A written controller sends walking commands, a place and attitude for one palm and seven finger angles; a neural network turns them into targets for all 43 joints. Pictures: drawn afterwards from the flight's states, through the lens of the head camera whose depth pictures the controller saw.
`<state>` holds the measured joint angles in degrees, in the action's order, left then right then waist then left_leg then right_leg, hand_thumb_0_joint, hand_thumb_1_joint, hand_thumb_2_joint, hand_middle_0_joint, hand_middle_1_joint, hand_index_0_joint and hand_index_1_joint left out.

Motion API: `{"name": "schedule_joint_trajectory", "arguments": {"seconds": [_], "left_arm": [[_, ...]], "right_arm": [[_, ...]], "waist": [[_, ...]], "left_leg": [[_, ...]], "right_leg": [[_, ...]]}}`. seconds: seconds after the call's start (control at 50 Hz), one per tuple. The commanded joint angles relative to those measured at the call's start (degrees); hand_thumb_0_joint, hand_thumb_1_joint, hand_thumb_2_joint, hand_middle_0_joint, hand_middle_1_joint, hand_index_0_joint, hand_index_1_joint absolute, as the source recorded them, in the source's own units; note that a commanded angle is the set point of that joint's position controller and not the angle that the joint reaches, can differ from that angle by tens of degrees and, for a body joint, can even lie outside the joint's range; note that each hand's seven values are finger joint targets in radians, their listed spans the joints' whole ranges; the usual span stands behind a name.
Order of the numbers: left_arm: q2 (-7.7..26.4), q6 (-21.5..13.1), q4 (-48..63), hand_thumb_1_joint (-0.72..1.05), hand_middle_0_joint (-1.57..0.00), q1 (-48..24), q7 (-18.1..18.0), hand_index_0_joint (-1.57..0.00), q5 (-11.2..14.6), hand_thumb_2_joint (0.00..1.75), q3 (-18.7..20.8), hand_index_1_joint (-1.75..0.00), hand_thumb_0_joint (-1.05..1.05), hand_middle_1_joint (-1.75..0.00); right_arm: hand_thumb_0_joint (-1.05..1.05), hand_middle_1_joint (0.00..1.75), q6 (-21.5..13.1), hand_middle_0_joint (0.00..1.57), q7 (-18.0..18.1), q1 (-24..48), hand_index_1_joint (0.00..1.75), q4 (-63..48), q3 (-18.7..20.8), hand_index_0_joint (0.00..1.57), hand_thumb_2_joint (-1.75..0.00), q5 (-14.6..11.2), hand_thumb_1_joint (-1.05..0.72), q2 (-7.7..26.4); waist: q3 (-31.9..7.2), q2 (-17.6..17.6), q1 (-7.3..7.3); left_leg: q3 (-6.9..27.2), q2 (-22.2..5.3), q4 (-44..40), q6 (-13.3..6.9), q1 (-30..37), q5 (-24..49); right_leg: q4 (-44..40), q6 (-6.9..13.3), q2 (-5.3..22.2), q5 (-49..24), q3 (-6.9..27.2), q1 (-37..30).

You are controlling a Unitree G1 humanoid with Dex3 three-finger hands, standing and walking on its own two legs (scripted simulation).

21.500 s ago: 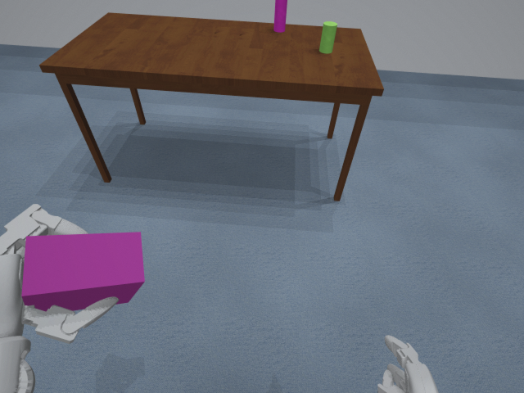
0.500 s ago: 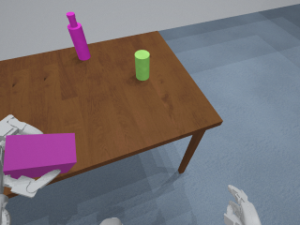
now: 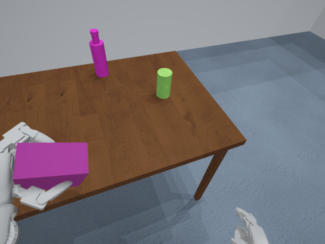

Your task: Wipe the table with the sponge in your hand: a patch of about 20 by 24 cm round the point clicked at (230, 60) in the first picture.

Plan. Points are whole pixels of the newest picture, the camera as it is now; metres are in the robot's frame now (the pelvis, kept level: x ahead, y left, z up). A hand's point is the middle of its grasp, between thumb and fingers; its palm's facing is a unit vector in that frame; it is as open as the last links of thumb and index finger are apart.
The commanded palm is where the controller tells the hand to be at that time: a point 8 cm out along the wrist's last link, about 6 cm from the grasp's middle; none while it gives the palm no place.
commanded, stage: come to a stop and stand still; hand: left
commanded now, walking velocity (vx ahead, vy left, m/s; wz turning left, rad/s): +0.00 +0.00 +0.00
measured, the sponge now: (62, 167) +0.22 +0.22 +0.12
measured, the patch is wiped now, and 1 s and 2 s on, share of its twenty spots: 0.00 0.00 0.00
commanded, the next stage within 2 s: look again from close up in 1.08 s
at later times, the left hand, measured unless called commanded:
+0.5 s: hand (36, 145) +0.24 +0.26 +0.16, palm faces +0.39 -0.84 -0.38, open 10.2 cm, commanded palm +0.17 +0.28 +0.18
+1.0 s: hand (37, 141) +0.25 +0.27 +0.16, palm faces +0.34 -0.89 -0.31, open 10.2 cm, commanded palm +0.19 +0.31 +0.18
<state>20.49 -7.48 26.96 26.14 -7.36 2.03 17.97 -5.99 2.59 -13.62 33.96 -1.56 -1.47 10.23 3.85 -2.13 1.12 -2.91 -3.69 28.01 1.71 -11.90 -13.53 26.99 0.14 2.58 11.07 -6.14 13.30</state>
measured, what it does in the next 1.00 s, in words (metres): stands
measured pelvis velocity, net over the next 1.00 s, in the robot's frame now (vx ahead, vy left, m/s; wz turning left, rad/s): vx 0.02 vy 0.03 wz -0.04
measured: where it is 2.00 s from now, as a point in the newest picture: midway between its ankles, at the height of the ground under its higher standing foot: outside the picture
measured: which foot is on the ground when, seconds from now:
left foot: down 0.00-1.00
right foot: down 0.00-1.00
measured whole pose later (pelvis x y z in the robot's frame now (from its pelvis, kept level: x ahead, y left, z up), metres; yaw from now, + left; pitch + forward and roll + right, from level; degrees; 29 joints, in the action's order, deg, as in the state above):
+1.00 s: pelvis +0.02 +0.03 +0.00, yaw -2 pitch -1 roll -1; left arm 20.2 -13.5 26.4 22.0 -5.9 1.6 18.5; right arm -9.9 0.9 -9.0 33.2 -1.5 0.0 10.0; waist 3.7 -3.5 2.0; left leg -3.0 -0.3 27.6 -1.7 -10.8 -15.7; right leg 23.4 -2.4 3.1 10.3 -3.4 11.6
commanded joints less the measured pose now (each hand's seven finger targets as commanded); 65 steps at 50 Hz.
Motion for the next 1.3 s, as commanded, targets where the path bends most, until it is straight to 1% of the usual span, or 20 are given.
{"name": "schedule_joint_trajectory", "arguments": {"seconds": [0.0,0.16,0.28,0.3,0.32,0.34,0.36,0.38,0.42,0.46,0.48,0.52,0.56,0.58,0.68,0.78,0.86,0.98,1.2,1.28], "left_arm": [[11.38,-6.08,18.97,0.1,-1.2,-10.03,-2.42,-1.2,0.28,1.3,7.53,-1.6,0.0,-1.6],[9.85,-5.05,10.63,0.1,-1.2,-3.82,-2.1,-1.2,0.76,1.3,8.21,-1.6,0.0,-1.6],[10.9,-4.33,11.42,0.1,-1.2,-3.81,-1.88,-1.2,1.51,1.3,8.47,-1.6,0.0,-1.6],[52.66,-8.76,18.54,0.1,-1.2,-55.2,-0.36,-1.2,-5.91,1.3,39.67,-1.6,0.0,-1.6],[20.35,-7.21,-8.33,0.1,-1.2,-25.66,2.3,-1.2,-1.93,1.3,17.42,-1.6,0.0,-1.6],[17.15,-8.12,-1.05,0.1,-1.2,-12.83,1.46,-1.2,-0.36,1.3,15.29,-1.6,0.0,-1.6],[11.55,-8.12,-1.88,0.1,-1.2,-10.34,1.76,-1.2,0.86,1.3,10.01,-1.6,0.0,-1.6],[7.44,-9.05,2.55,0.1,-1.2,-9.33,2.02,-1.2,1.78,1.3,6.06,-1.6,0.0,-1.6],[8.69,-10.14,10.19,0.1,-1.2,-9.65,1.62,-1.2,1.5,1.3,4.94,-1.6,0.0,-1.6],[9.01,-10.13,13.55,0.1,-1.2,-7.94,1.23,-1.2,0.92,1.3,4.03,-1.6,0.0,-1.6],[10.07,-10.06,14.15,0.1,-1.2,-6.45,0.77,-1.2,0.73,1.3,5.47,-1.6,0.0,-1.6],[12.29,-10.42,13.93,0.1,-1.2,-7.52,0.17,-1.2,0.25,1.3,8.54,-1.6,0.0,-1.6],[14.22,-10.7,12.49,0.1,-1.2,-7.54,-0.23,-1.2,0.57,1.3,12.11,-1.6,0.0,-1.6],[16.4,-10.89,13.23,0.1,-1.2,-8.0,-0.51,-1.2,0.7,1.3,14.25,-1.6,0.0,-1.6],[12.45,-11.61,12.31,0.1,-1.2,-10.47,-0.01,-1.2,1.14,1.3,10.99,-1.6,0.0,-1.6],[7.49,-10.91,13.61,0.1,-1.2,-9.16,0.25,-1.2,0.62,1.3,5.48,-1.6,0.0,-1.6],[8.11,-9.9,12.28,0.1,-1.2,-9.72,-0.03,-1.2,0.12,1.3,6.14,-1.6,0.0,-1.6],[11.12,-9.65,14.55,0.1,-1.2,-9.96,-0.08,-1.2,0.66,1.3,9.7,-1.6,0.0,-1.6],[8.25,-8.98,12.51,0.1,-1.2,-6.43,0.15,-1.2,0.72,1.3,7.45,-1.6,0.0,-1.6],[9.61,-8.69,12.95,0.1,-1.2,-7.28,0.0,-1.2,0.48,1.3,8.39,-1.6,0.0,-1.6]], "right_arm": [[0.0,0.3,-4.71,0.2,0.55,6.84,0.3,-9.63,2.99,0.2,-0.9,-0.03,-0.9,7.46],[0.0,0.3,-4.14,0.2,0.05,5.05,0.3,-9.43,3.54,0.2,-0.9,0.06,-0.9,8.0],[0.0,0.3,-3.74,0.2,0.81,6.28,0.3,-9.48,3.41,0.2,-0.9,-0.37,-0.9,8.03],[0.0,0.3,-5.62,0.2,1.37,-0.91,0.3,-5.75,5.55,0.2,-0.9,3.77,-0.9,9.06],[0.0,0.3,-5.7,0.2,1.04,1.24,0.3,-4.36,3.98,0.2,-0.9,2.42,-0.9,4.13],[0.0,0.3,-6.2,0.2,0.72,2.52,0.3,-9.59,4.35,0.2,-0.9,1.17,-0.9,6.44],[0.0,0.3,-6.63,0.2,0.31,2.72,0.3,-8.85,4.23,0.2,-0.9,0.89,-0.9,7.38],[0.0,0.3,-7.23,0.2,-0.07,5.33,0.3,-8.67,3.94,0.2,-0.9,0.45,-0.9,7.18],[0.0,0.3,-8.09,0.2,-1.04,4.51,0.3,-8.33,3.99,0.2,-0.9,0.99,-0.9,8.55],[0.0,0.3,-8.58,0.2,-1.44,5.77,0.3,-8.65,3.92,0.2,-0.9,0.83,-0.9,8.43],[0.0,0.3,-9.03,0.2,-1.55,7.49,0.3,-8.7,3.58,0.2,-0.9,0.35,-0.9,8.34],[0.0,0.3,-8.99,0.2,-1.33,6.49,0.3,-9.17,3.62,0.2,-0.9,0.64,-0.9,8.35],[0.0,0.3,-8.92,0.2,-0.95,5.81,0.3,-8.97,3.87,0.2,-0.9,0.73,-0.9,8.26],[0.0,0.3,-8.87,0.2,-0.74,6.28,0.3,-8.73,3.85,0.2,-0.9,0.65,-0.9,8.41],[0.0,0.3,-9.07,0.2,-0.61,6.09,0.3,-8.23,3.68,0.2,-0.9,0.75,-0.9,7.66],[0.0,0.3,-9.34,0.2,-1.55,6.34,0.3,-7.73,3.78,0.2,-0.9,0.88,-0.9,7.87],[0.0,0.3,-7.8,0.2,-1.54,6.11,0.3,-7.94,3.94,0.2,-0.9,1.27,-0.9,8.3],[0.0,0.3,-6.29,0.2,-0.85,7.7,0.3,-9.39,3.59,0.2,-0.9,1.05,-0.9,7.73],[0.0,0.3,-5.84,0.2,-0.71,6.85,0.3,-9.24,3.63,0.2,-0.9,1.39,-0.9,8.31],[0.0,0.3,-5.78,0.2,-0.46,7.64,0.3,-9.27,3.76,0.2,-0.9,1.05,-0.9,8.28]], "waist": [[-5.66,14.12,-0.65],[-6.49,2.76,-1.17],[-7.37,0.1,-1.31],[-3.06,-10.56,2.98],[-11.78,-11.47,1.03],[-6.83,-7.44,3.45],[-10.26,-2.74,1.71],[-12.5,7.33,1.53],[-12.39,7.25,1.67],[-10.3,8.33,1.95],[-9.27,10.26,1.8],[-7.6,6.38,1.95],[-8.18,2.55,1.72],[-8.32,3.96,1.24],[-9.88,8.93,0.6],[-11.78,7.73,0.27],[-10.05,5.2,0.27],[-9.97,8.82,0.25],[-9.92,5.67,0.15],[-9.14,5.85,0.13]], "left_leg": [[6.49,-5.08,-13.14,-3.23,-8.75,-14.12],[3.87,-1.65,-4.59,-2.22,-4.29,-6.45],[4.23,-1.91,-3.44,-2.55,-1.16,-0.36],[-3.45,-0.24,7.49,-1.9,-7.47,3.79],[-1.54,5.27,5.89,-2.17,-5.18,-0.48],[-1.67,4.04,4.89,-1.55,-4.35,-0.8],[0.01,3.18,0.51,-1.83,-1.75,-2.3],[0.16,3.4,-3.47,-2.33,2.93,-0.01],[3.17,1.66,-6.56,-2.33,1.37,4.67],[4.78,-0.4,-9.35,-3.24,-2.63,1.93],[5.68,-1.87,-11.31,-3.8,-4.0,0.07],[6.69,-2.36,-12.09,-3.97,-9.63,-2.78],[5.72,-1.34,-9.74,-3.51,-8.68,-1.07],[5.49,-1.04,-9.41,-3.12,-6.88,0.73],[4.37,-0.94,-6.77,-2.24,-2.31,9.49],[3.57,-0.79,-5.06,-1.31,1.35,17.51],[4.12,-0.97,-6.16,-1.07,-1.44,14.9],[3.96,-0.57,-7.9,-0.8,-1.98,13.48],[3.9,-0.31,-8.92,-1.0,-3.43,7.69],[3.82,-0.15,-9.1,-1.27,-3.42,5.06]], "right_leg": [[-4.03,0.98,0.72,3.96,4.84,-8.47],[-10.18,2.15,3.83,6.78,9.68,-2.43],[-9.32,2.3,4.98,3.0,9.79,-0.61],[-12.63,-1.08,3.76,-7.56,12.71,1.37],[-8.49,4.67,7.73,-11.01,13.12,-4.07],[-11.79,1.96,8.24,-13.21,16.22,-2.4],[-9.95,3.44,9.06,-6.96,14.14,-5.18],[-7.69,3.51,6.67,-2.74,12.51,-4.22],[-5.81,1.92,3.03,2.73,9.66,-5.74],[-3.19,0.62,1.21,3.8,7.6,-7.15],[-0.48,0.27,0.12,2.69,5.68,-7.43],[0.81,0.08,-0.25,1.55,4.71,-10.06],[-0.89,0.18,0.45,-1.56,5.44,-10.13],[-1.26,0.25,0.47,-3.17,5.32,-9.2],[-1.76,0.72,1.34,-10.69,5.49,-9.05],[-1.91,0.62,0.8,-17.11,5.18,-9.64],[-2.69,0.36,0.5,-15.78,5.32,-10.39],[-3.05,0.29,-0.32,-14.43,4.76,-11.35],[-4.81,-0.11,-0.24,-12.26,4.81,-12.07],[-5.57,-0.1,-0.1,-10.97,5.6,-11.21]]}}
